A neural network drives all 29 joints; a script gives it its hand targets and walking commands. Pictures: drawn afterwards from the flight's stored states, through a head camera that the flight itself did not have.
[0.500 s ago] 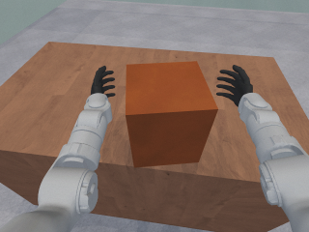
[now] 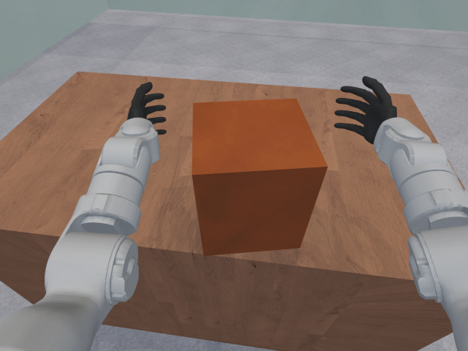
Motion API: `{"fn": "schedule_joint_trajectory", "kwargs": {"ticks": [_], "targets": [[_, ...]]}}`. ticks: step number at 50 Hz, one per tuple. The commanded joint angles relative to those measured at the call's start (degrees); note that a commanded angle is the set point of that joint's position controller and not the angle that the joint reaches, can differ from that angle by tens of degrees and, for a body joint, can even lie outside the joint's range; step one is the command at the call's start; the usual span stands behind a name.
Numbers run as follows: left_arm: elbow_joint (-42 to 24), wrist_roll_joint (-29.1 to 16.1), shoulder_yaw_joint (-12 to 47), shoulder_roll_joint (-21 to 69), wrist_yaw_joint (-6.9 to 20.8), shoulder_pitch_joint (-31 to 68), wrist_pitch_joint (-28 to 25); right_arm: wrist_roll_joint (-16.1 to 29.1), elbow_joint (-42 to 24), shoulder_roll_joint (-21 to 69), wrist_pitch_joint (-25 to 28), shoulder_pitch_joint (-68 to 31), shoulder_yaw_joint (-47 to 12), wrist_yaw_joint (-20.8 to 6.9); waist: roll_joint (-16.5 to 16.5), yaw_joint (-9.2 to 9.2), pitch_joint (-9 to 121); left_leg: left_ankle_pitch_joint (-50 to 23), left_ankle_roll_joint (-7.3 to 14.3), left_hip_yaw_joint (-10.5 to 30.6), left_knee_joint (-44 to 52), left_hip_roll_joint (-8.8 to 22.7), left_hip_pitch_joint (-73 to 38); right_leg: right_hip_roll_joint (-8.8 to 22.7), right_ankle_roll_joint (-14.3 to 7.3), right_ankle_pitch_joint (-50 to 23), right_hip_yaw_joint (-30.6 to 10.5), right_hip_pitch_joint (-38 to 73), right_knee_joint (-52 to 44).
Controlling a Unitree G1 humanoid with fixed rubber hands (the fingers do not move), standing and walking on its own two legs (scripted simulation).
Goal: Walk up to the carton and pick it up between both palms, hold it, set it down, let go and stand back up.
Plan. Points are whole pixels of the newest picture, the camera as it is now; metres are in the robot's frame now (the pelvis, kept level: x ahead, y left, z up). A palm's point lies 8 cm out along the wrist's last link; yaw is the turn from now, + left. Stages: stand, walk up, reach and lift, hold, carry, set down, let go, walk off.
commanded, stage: set down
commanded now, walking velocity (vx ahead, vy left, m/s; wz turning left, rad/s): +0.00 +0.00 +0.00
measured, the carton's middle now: (248, 178) +0.46 +0.03 +0.04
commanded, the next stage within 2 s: none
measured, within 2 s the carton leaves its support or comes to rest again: neither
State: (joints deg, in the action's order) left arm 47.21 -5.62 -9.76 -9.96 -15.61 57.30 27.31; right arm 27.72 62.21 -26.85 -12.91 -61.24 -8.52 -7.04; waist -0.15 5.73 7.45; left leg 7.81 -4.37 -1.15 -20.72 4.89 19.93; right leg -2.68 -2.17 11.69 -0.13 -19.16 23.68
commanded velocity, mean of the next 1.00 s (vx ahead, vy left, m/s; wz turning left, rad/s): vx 0.00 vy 0.00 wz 0.00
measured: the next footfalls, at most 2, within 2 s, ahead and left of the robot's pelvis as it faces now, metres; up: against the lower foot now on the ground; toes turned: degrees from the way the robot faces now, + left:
none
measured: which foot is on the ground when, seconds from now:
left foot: down 0.00-1.00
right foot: down 0.00-1.00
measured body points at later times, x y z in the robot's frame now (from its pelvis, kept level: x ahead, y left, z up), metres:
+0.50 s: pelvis -0.04 +0.00 +0.00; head -0.03 -0.01 +0.45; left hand +0.36 +0.22 +0.15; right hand +0.43 -0.19 +0.20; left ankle +0.02 +0.17 -0.74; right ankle +0.00 -0.09 -0.74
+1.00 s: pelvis -0.04 +0.00 +0.00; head -0.01 -0.01 +0.45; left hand +0.32 +0.21 +0.09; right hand +0.40 -0.20 +0.11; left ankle +0.02 +0.17 -0.74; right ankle +0.00 -0.09 -0.74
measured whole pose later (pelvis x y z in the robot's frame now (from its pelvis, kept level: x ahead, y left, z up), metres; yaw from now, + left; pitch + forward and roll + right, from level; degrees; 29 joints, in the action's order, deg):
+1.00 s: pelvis -0.04 +0.00 +0.00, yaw +0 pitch +4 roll +0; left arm 13.5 -5.6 -7.4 -1.7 -15.5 24.6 27.5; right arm 23.7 47.4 -30.6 -7.9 -41.0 -9.3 -12.1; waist -1.2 5.7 1.9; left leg 5.1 -3.5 -1.0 -20.7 4.8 19.9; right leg -2.7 -2.2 8.8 -0.1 -19.1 23.6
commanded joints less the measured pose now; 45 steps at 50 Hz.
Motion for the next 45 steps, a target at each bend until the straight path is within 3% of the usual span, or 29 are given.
{"fn": "schedule_joint_trajectory", "kwargs": {"ticks": [1, 7, 13, 17, 19, 23, 29, 33, 40, 43, 45], "targets": [[-22.2, -2.8, 0.1, -7.6, 0.8, 21.8, 0.8, 3.1, -10.5, -16.6, 0.4, -31.5, -4.6, -0.5, -0.2, 6.34, 29.4, -23.7, -1.8, -2.6, -2.1, -5.3, -10.5, -2.9, 1.3, -34.9, -0.6, 16.1, -0.8], [-26.8, -1.1, -0.6, -6.2, 1.9, 16.0, 3.2, 3.6, -10.5, -17.4, -0.6, -26.4, -4.6, -1.2, 0.5, 4.93, 26.0, -21.6, -0.9, -1.8, -0.2, -5.6, -11.2, -2.6, 1.6, -33.0, -0.6, 18.4, -1.3], [-35.6, -0.7, -1.7, -5.7, 2.0, 11.7, 1.6, 2.1, -14.2, -17.4, 0.6, -20.5, -2.9, -2.1, 1.1, 3.85, 29.5, -19.3, 0.2, -1.2, 0.6, -5.8, -12.2, -2.6, 1.6, -30.0, -0.3, 19.2, -1.0], [-39.1, -1.2, -1.7, -5.7, 1.1, 11.4, 0.6, 0.1, -15.7, -17.8, 0.9, -18.3, -0.5, -2.5, 2.1, 3.16, 30.7, -14.8, 1.0, -0.9, 0.8, -5.9, -12.5, -2.2, 1.7, -23.3, -0.4, 16.3, -1.5], [-40.4, -1.7, -0.5, -5.2, 0.6, 12.9, 0.6, -1.2, -14.9, -18.3, 0.5, -18.2, 1.3, -3.0, 1.3, 2.1, 29.4, -10.8, 1.3, -0.6, 1.4, -5.7, -12.7, -1.9, 1.5, -16.2, -0.1, 13.3, -2.6], [-37.1, -2.6, 1.8, -2.8, -0.3, 12.8, 1.0, -3.6, -11.6, -17.0, -0.8, -17.0, 3.1, -4.1, 2.8, 1.37, 24.4, -2.8, 2.4, -0.2, 2.8, -5.3, -10.9, -1.2, 0.9, -4.5, 0.0, 8.0, -4.3], [-28.4, 0.5, 2.4, 1.6, 0.7, 5.5, 1.9, -5.3, -6.3, -14.0, -0.7, -10.2, 1.9, -5.3, 4.4, 1.2, 15.3, 1.5, 3.5, 0.1, 4.7, -5.3, -8.2, -0.6, 0.4, 0.9, -0.9, 8.4, -5.8], [-27.7, 3.1, 0.8, 2.3, 1.3, 1.3, 1.5, -5.9, -9.6, -12.9, 1.2, -8.1, 2.1, -5.4, 5.4, 2.02, 14.3, 2.0, 4.4, -0.2, 5.0, -5.7, -7.5, -0.4, 1.2, 1.1, -1.5, 10.3, -5.7], [-42.6, 2.4, -0.3, 0.4, -0.5, -0.7, -2.1, -5.4, -22.7, -13.9, 5.9, -5.2, 6.5, -4.8, 5.6, 1.63, 22.9, -0.8, 4.3, -0.3, 3.1, -6.3, -9.5, -0.7, 2.2, -4.5, -1.4, 11.8, -3.6], [-50.6, 1.5, 2.0, 2.0, -0.9, -5.6, -2.9, -4.4, -25.5, -15.4, 7.1, 0.3, 7.8, -4.6, 4.6, -0.59, 26.7, -6.1, 3.6, 0.5, 1.9, -5.9, -14.1, -1.3, 1.8, -10.5, -1.0, 11.6, -2.9], [-51.5, 1.6, 3.6, 4.0, -0.4, -9.4, -2.4, -4.7, -24.6, -16.1, 7.2, 3.6, 8.7, -4.7, 3.8, -1.96, 25.1, -7.3, 3.3, 0.9, 2.1, -5.5, -16.0, -1.3, 1.5, -11.4, -0.8, 10.2, -3.5]]}}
